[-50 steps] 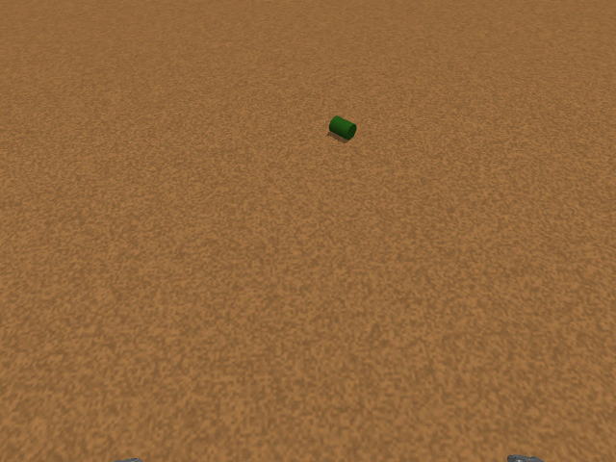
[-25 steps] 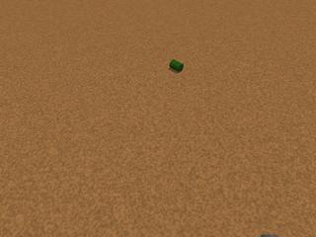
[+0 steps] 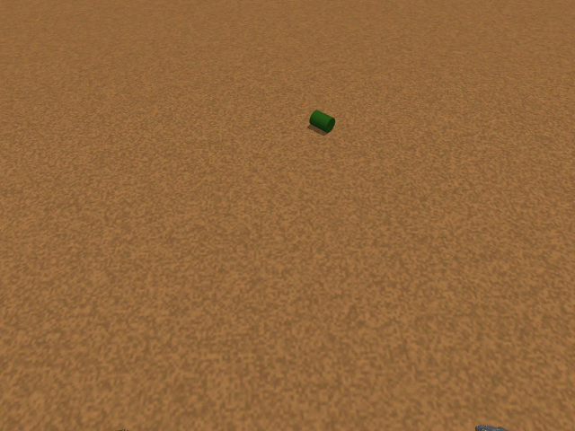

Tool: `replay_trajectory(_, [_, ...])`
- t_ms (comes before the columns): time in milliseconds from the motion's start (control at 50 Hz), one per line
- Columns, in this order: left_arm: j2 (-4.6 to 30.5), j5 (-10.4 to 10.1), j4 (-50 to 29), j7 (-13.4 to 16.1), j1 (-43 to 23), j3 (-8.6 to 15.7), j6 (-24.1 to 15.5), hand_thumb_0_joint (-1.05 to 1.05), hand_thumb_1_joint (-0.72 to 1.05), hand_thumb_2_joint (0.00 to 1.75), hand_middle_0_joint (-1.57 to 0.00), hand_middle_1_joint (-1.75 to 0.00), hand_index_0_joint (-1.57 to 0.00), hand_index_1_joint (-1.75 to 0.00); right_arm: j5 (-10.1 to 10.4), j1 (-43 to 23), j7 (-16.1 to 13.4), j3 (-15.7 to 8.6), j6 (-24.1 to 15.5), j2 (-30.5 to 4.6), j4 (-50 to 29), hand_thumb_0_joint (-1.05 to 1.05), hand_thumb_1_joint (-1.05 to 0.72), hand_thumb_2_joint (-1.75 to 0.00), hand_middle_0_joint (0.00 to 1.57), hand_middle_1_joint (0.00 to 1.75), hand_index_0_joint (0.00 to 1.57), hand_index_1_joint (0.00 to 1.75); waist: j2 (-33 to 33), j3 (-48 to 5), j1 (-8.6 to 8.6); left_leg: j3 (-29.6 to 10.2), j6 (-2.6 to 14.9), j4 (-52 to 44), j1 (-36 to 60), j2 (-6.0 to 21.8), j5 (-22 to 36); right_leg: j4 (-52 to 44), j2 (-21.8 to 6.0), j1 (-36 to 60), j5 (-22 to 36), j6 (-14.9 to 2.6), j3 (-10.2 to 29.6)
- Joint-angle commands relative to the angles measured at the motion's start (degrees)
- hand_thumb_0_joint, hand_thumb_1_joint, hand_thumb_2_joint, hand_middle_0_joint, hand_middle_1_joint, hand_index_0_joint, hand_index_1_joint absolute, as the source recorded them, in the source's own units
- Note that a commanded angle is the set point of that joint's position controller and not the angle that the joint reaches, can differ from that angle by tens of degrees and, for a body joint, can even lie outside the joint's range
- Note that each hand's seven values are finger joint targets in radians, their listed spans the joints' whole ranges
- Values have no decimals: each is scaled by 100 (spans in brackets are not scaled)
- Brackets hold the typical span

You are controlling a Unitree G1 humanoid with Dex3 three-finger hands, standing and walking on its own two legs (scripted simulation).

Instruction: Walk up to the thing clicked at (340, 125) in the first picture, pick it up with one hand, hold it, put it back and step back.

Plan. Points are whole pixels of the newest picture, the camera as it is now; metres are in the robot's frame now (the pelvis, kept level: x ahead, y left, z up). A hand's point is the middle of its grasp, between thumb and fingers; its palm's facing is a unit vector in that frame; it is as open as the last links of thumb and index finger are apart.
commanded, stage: stand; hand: left
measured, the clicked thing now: (322, 121) +1.73 -0.17 -0.74
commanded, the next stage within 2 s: walk up in 0.12 s
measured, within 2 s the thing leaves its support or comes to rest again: neither
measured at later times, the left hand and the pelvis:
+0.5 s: hand (174, 367) +0.23 +0.22 -0.14, palm faces -0.20 -0.86 -0.47, open 7.4 cm; pelvis +0.08 -0.06 -0.03, yaw -14 degrees
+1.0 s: hand (214, 234) +0.52 +0.19 -0.16, palm faces -0.46 -0.77 -0.45, open 7.4 cm; pelvis +0.34 -0.05 -0.03, yaw -27 degrees
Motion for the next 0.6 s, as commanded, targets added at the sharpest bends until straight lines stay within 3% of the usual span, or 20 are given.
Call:
replay_trajectory(0, [1199, -13, -320, 70, -157, 266, -103, 0, 90, 90, -20, -30, -20, -30, 8, -144, -95, -230, -126, -1188, -350, 0, -90, -90, 20, 30, 20, 30, -54, -487, -28, -534, 164, -251, 13, 711, 839, -277, -709, 77, 880, -173, 494])
replay_trajectory(80, [1212, -16, -305, 71, -123, 264, -112, 0, 90, 90, -20, -30, -20, -30, 18, -161, -98, -234, -125, -1211, -341, 0, -90, -90, 20, 30, 20, 30, -66, -471, -12, -569, 149, -261, 94, 717, 871, -295, -683, -2, 816, -156, 483])
replay_trajectory(100, [1931, 91, -785, -127, 191, 757, -131, 0, 90, 90, -20, -30, -20, -30, -144, 20, 56, -786, -309, -2067, -1016, 0, -90, -90, 20, 30, 20, 30, 36, -917, -93, -211, 517, 720, 691, 535, -2206, 238, -582, -976, -1590, -514, 1237])
replay_trajectory(120, [1787, 118, -795, -207, -55, 732, -110, 0, 90, 90, -20, -30, -20, -30, -163, -13, 129, -810, -313, -1932, -1047, 0, -90, -90, 20, 30, 20, 30, 183, -454, -207, -436, 638, 803, 680, 655, -3014, 240, -702, -2165, -2504, -569, 1441])
replay_trajectory(140, [1639, 75, -976, -272, -504, 696, -127, 0, 90, 90, -20, -30, -20, -30, -92, 70, 160, -817, -262, -1709, -1057, 0, -90, -90, 20, 30, 20, 30, 49, -90, -476, -630, 651, 409, 662, 924, -2990, 508, -540, -2749, -2559, -462, 1210])
replay_trajectory(160, [1393, 51, -1247, -311, -914, 640, -150, 0, 90, 90, -20, -30, -20, -30, -81, 456, 171, -873, -262, -1758, -1066, 0, -90, -90, 20, 30, 20, 30, 436, 64, -754, -1089, 890, -269, 1249, 1365, -3124, 1267, -250, -3675, -2067, -266, 702])
replay_trajectory(180, [1207, 52, -1374, -320, -1105, 599, -165, 0, 90, 90, -20, -30, -20, -30, -127, 667, 156, -963, -301, -1930, -1092, 0, -90, -90, 20, 30, 20, 30, 1252, 77, -949, -1991, 1240, -1058, 1374, 2331, -2938, 2752, -37, -4168, -1671, -274, 154])
replay_trajectory(200, [1394, 115, -1436, -312, -880, 626, -200, 0, 90, 90, -20, -30, -20, -30, -154, 589, 160, -1036, -350, -2066, -1265, 0, -90, -90, 20, 30, 20, 30, 791, -77, -804, -2216, 1463, -1193, 1294, 2840, -2650, 3108, -458, -4029, -1734, -246, 190])
replay_trajectory(220, [1511, 115, -1386, -347, -674, 616, -218, 0, 90, 90, -20, -30, -20, -30, -130, 544, 177, -974, -382, -1940, -1357, 0, -90, -90, 20, 30, 20, 30, 263, -188, -634, -1996, 1404, -1197, 1027, 2676, -2632, 3344, -631, -3733, -1528, -205, 306])
replay_trajectory(260, [1401, 17, -1293, -499, -67, 643, -170, 0, 90, 90, -20, -30, -20, -30, -168, 0, 233, -984, -396, -1969, -1577, 0, -90, -90, 20, 30, 20, 30, 699, -117, -236, -1230, 1282, -1248, 624, 2424, -2626, 3033, -763, -3115, -1387, -93, 136])
replay_trajectory(300, [1424, 23, -1261, -568, 125, 697, -182, 0, 90, 90, -20, -30, -20, -30, -203, -310, 304, -962, -384, -1918, -1725, 0, -90, -90, 20, 30, 20, 30, 838, -128, -100, -193, 1006, -899, 250, 1839, -1994, 2430, -665, -2260, -1006, -31, -172])
replay_trajectory(340, [1400, 32, -1235, -574, 374, 768, -190, 0, 90, 90, -20, -30, -20, -30, -221, -409, 351, -938, -330, -1855, -1790, 0, -90, -90, 20, 30, 20, 30, 736, -94, -1, 465, 831, -336, -291, 1518, -1891, 2011, -439, -1421, -646, 5, -550])
replay_trajectory(360, [1403, 44, -1167, -547, 668, 798, -199, 0, 90, 90, -20, -30, -20, -30, -197, -505, 362, -923, -302, -1825, -1831, 0, -90, -90, 20, 30, 20, 30, 542, -126, 185, 714, 754, 120, -707, 1409, -1937, 1749, -308, -783, -327, -18, -744])
replay_trajectory(380, [1509, 64, -1008, -468, 1284, 866, -224, 0, 90, 90, -20, -30, -20, -30, -169, -615, 366, -892, -272, -1778, -1896, 0, -90, -90, 20, 30, 20, 30, 134, -369, 534, 939, 678, 1078, -1299, 1260, -1754, 1527, -158, 217, -78, -80, -822])
replay_trajectory(400, [1881, 57, -750, -327, 2232, 1034, -286, 0, 90, 90, -20, -30, -20, -30, -195, -522, 391, -762, -250, -1431, -1951, 0, -90, -90, 20, 30, 20, 30, -1138, -877, 975, 1192, 529, 3140, -2165, 764, -1435, 1250, -20, 1605, -793, -231, -426])
replay_trajectory(420, [2451, 104, -816, -179, 2724, 1196, -330, 0, 90, 90, -20, -30, -20, -30, -142, -452, 431, -578, -253, -1000, -2143, 0, -90, -90, 20, 30, 20, 30, -2445, -617, 1160, 1015, 212, 4791, -3729, 82, -2390, 31, -1053, 1965, -2581, -644, 1870])
replay_trajectory(440, [2691, 24, -1104, -150, 2212, 1113, -338, 0, 90, 90, -20, -30, -20, -30, -72, -527, 443, -619, -239, -1281, -2251, 0, -90, -90, 20, 30, 20, 30, -1772, -519, 818, -78, -18, 5327, -3973, 33, -2235, -1369, -2233, 1072, -3936, -1264, 4742])
replay_trajectory(460, [2723, -76, -1302, -126, 1534, 1100, -333, 0, 90, 90, -20, -30, -20, -30, -110, -725, 441, -721, -247, -1730, -2196, 0, -90, -90, 20, 30, 20, 30, -552, -27, 566, -578, -37, 5268, -3846, 593, -1778, -1488, -2492, 384, -4499, -1628, 4861])
replay_trajectory(520, [2196, -138, -1494, -11, 811, 925, -433, 0, 90, 90, -20, -30, -20, -30, -36, -25, 465, -722, -216, -1742, -1818, 0, -90, -90, 20, 30, 20, 30, -338, 216, 50, -599, -9, 4503, -3350, 930, -786, -1062, -1654, -86, -2622, -1160, 2724])
replay_trajectory(580, [1992, -142, -1558, -23, 879, 833, -572, 0, 90, 90, -20, -30, -20, -30, -106, 431, 557, -794, -79, -1688, -1712, 0, -90, -90, 20, 30, 20, 30, -589, 245, -55, -420, -120, 3880, -2821, 865, -171, -1070, -1177, -652, -2007, -958, 1751])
